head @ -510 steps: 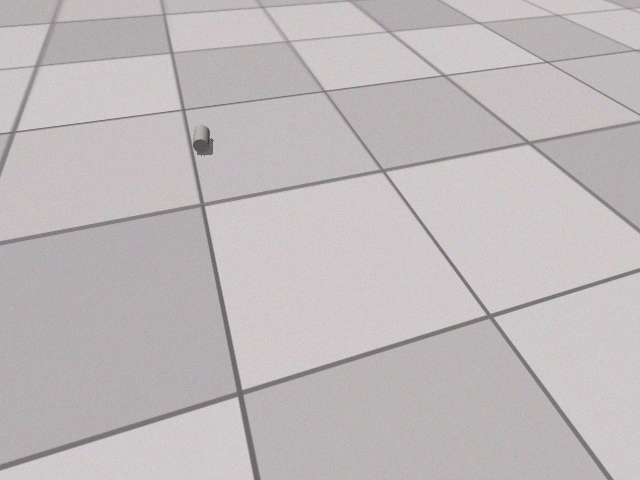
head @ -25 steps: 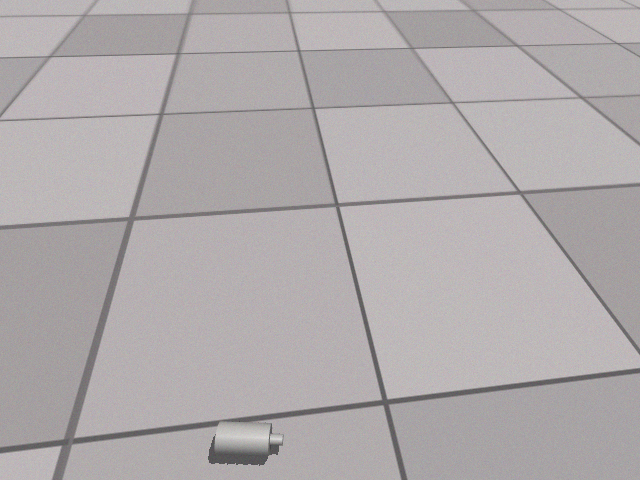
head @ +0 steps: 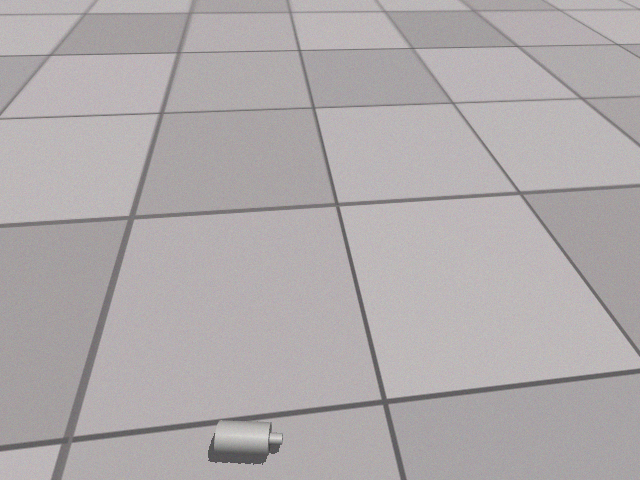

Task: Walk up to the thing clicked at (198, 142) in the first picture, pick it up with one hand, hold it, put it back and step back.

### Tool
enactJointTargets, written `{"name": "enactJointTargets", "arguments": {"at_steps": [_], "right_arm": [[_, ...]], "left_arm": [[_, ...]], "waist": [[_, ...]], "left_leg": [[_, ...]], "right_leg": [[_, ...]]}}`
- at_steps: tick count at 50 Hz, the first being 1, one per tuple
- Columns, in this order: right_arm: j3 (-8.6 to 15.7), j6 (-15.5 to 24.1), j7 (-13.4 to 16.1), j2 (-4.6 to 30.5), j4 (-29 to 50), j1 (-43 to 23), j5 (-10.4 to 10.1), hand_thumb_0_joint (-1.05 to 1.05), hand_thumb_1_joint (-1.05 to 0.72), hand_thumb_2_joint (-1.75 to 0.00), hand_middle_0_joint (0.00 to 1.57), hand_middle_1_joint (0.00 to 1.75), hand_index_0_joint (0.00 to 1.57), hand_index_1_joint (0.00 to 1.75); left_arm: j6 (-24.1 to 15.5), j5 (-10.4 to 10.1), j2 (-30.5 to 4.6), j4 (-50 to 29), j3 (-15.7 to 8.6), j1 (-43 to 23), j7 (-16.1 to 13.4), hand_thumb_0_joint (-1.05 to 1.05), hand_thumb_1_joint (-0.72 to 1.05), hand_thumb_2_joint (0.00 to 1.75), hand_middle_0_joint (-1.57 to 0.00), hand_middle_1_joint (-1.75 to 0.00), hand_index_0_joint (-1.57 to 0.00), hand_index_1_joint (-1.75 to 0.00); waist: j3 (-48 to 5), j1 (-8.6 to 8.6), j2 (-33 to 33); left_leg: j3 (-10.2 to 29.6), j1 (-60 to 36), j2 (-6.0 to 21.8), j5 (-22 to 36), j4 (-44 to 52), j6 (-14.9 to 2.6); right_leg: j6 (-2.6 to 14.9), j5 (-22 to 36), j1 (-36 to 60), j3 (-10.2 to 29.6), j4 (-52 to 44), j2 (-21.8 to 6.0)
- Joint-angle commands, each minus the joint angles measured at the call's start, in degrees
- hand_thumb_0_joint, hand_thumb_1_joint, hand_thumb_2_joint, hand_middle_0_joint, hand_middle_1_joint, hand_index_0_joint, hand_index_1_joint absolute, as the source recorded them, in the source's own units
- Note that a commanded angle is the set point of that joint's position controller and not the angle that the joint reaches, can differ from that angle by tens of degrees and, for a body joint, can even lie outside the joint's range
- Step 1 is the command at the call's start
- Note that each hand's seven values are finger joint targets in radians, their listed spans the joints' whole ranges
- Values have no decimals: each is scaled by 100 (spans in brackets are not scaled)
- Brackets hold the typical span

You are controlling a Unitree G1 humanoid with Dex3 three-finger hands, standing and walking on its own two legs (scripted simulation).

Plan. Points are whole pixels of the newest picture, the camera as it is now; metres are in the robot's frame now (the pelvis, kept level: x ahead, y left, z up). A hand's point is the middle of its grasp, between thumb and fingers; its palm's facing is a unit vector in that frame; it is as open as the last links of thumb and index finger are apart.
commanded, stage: stand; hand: left
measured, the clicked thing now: (250, 437) +0.43 +0.18 -0.74
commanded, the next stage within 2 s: none
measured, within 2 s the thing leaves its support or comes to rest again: neither
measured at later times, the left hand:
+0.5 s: hand out of the picture +0.07 +0.25 -0.16, palm faces -0.03 -0.94 -0.33, open 7.4 cm
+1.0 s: hand out of the picture +0.07 +0.25 -0.16, palm faces -0.03 -0.94 -0.33, open 7.4 cm
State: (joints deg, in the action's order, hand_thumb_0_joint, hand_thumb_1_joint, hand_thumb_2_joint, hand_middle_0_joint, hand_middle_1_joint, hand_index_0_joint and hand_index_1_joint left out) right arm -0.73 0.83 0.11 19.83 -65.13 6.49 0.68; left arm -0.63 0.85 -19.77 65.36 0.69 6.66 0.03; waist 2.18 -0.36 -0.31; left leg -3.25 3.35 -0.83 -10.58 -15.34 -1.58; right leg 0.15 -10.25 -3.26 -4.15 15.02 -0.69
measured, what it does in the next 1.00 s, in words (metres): stands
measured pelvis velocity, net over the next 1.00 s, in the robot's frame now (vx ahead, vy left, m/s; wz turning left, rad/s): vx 0.00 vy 0.00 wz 0.00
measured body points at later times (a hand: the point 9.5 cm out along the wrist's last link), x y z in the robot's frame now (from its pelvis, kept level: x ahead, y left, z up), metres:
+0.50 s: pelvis +0.00 +0.00 +0.00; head +0.01 +0.01 +0.45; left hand +0.07 +0.30 -0.14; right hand +0.08 -0.30 -0.13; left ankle -0.02 +0.10 -0.75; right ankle -0.02 -0.11 -0.75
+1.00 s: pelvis +0.00 +0.00 +0.00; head +0.01 +0.01 +0.45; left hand +0.07 +0.30 -0.14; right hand +0.08 -0.30 -0.13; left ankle -0.02 +0.10 -0.75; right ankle -0.02 -0.11 -0.75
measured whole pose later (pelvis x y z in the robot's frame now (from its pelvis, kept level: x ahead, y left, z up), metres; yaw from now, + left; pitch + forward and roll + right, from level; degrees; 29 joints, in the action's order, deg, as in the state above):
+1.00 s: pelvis +0.00 +0.00 +0.00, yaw +0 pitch -2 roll +0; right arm -0.7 0.9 0.2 19.9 -65.0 6.5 0.7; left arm -0.5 0.8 -19.8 64.9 0.8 6.9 0.0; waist 2.1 -0.4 -0.4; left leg -3.2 3.3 -1.3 -10.8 -15.6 -2.0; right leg -0.3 -10.6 -3.2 -4.2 15.4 -1.2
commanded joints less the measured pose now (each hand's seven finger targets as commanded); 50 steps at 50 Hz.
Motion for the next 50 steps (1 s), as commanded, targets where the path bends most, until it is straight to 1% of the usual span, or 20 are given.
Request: {"name": "enactJointTargets", "arguments": {"at_steps": [1,4,6,8,11,16,17,19,20,24,25,26,28,29,31,39,40,42,46,50], "right_arm": [[245,132,71,1207,326,-193,-10,0,-90,-90,20,30,20,30],[255,127,70,1238,341,-204,-6,0,-90,-90,20,30,20,30],[234,126,69,1183,331,-181,-6,0,-90,-90,20,30,20,30],[246,133,71,1215,331,-226,-17,0,-90,-90,20,30,20,30],[239,133,72,1194,322,-164,-9,0,-90,-90,20,30,20,30],[247,137,75,1211,350,-236,-12,0,-90,-90,20,30,20,30],[251,131,80,1222,347,-214,-20,0,-90,-90,20,30,20,30],[240,138,72,1188,348,-208,-18,0,-90,-90,20,30,20,30],[257,136,76,1234,348,-238,-25,0,-90,-90,20,30,20,30],[257,131,84,1224,377,-208,-9,0,-90,-90,20,30,20,30],[247,135,86,1214,361,-164,-13,0,-90,-90,20,30,20,30],[250,138,81,1229,359,-207,-20,0,-90,-90,20,30,20,30],[234,141,79,1188,354,-170,-16,0,-90,-90,20,30,20,30],[246,139,80,1203,348,-187,-19,0,-90,-90,20,30,20,30],[240,129,77,1202,353,-192,-16,0,-90,-90,20,30,20,30],[248,149,85,1234,368,-199,-6,0,-90,-90,20,30,20,30],[262,147,88,1260,364,-225,-13,0,-90,-90,20,30,20,30],[242,142,85,1195,336,-187,-17,0,-90,-90,20,30,20,30],[259,136,89,1230,347,-233,-10,0,-90,-90,20,30,20,30],[244,143,74,1211,325,-163,-18,0,-90,-90,20,30,20,30]], "left_arm": [[-149,-18,-1191,-319,-233,-234,-92,0,90,90,-20,-30,-20,-30],[-154,-14,-1219,-334,-234,-198,-99,0,90,90,-20,-30,-20,-30],[-150,-28,-1226,-321,-240,-223,-91,0,90,90,-20,-30,-20,-30],[-147,-18,-1178,-313,-228,-186,-90,0,90,90,-20,-30,-20,-30],[-151,-31,-1225,-325,-242,-229,-92,0,90,90,-20,-30,-20,-30],[-142,-18,-1213,-342,-232,-178,-96,0,90,90,-20,-30,-20,-30],[-142,-17,-1167,-339,-233,-172,-92,0,90,90,-20,-30,-20,-30],[-142,-26,-1202,-343,-238,-208,-95,0,90,90,-20,-30,-20,-30],[-140,-22,-1181,-338,-234,-166,-94,0,90,90,-20,-30,-20,-30],[-139,-13,-1205,-362,-244,-185,-98,0,90,90,-20,-30,-20,-30],[-135,-17,-1193,-356,-247,-186,-98,0,90,90,-20,-30,-20,-30],[-132,-27,-1182,-348,-243,-158,-94,0,90,90,-20,-30,-20,-30],[-124,-23,-1189,-358,-244,-198,-93,0,90,90,-20,-30,-20,-30],[-122,-32,-1207,-345,-256,-204,-96,0,90,90,-20,-30,-20,-30],[-125,-8,-1177,-349,-241,-196,-87,0,90,90,-20,-30,-20,-30],[-134,-16,-1179,-394,-236,-215,-92,0,90,90,-20,-30,-20,-30],[-128,-15,-1185,-372,-231,-165,-100,0,90,90,-20,-30,-20,-30],[-128,-23,-1184,-348,-233,-214,-97,0,90,90,-20,-30,-20,-30],[-130,-16,-1224,-384,-234,-194,-98,0,90,90,-20,-30,-20,-30],[-133,-25,-1178,-357,-219,-184,-94,0,90,90,-20,-30,-20,-30]], "waist": [[-353,45,43],[-366,32,64],[-386,44,56],[-343,22,80],[-352,45,19],[-436,13,87],[-415,20,89],[-390,34,50],[-368,11,40],[-427,34,69],[-389,45,105],[-353,9,118],[-316,44,103],[-286,34,77],[-305,30,52],[-478,22,104],[-484,0,56],[-328,39,30],[-432,13,46],[-331,40,70]], "left_leg": [[813,-13,956,1318,130,-1],[818,11,946,1290,124,-2],[811,21,961,1246,135,-12],[832,41,942,1317,141,2],[814,15,937,1361,140,9],[822,-64,967,1485,110,-8],[792,-33,943,1481,110,-5],[819,-52,958,1499,134,2],[823,-64,962,1459,122,-4],[789,-79,960,1553,100,-17],[786,-34,943,1562,117,15],[808,-69,966,1529,132,-6],[806,3,947,1459,160,20],[826,2,954,1350,168,11],[832,54,951,1296,176,-12],[813,-53,969,1665,88,4],[834,-107,974,1632,79,-15],[844,6,944,1501,149,9],[822,-59,954,1495,103,-11],[832,47,937,1430,151,7]], "right_leg": [[117,1108,57,744,-134,-871],[107,1090,71,726,-127,-859],[118,1055,113,756,-111,-878],[105,1130,95,735,-131,-873],[118,1146,100,761,-140,-880],[132,1220,123,704,-83,-873],[119,1263,142,727,-124,-880],[120,1214,114,713,-98,-871],[114,1175,83,715,-117,-866],[123,1301,151,701,-75,-876],[108,1273,131,716,-81,-870],[112,1215,112,705,-79,-867],[105,1107,68,703,-77,-852],[108,989,47,722,-98,-860],[100,986,84,710,-112,-856],[114,1215,146,683,-21,-871],[106,1213,136,675,-25,-868],[106,1106,75,705,-76,-867],[131,1150,115,694,-51,-875],[111,1082,91,708,-88,-876]]}}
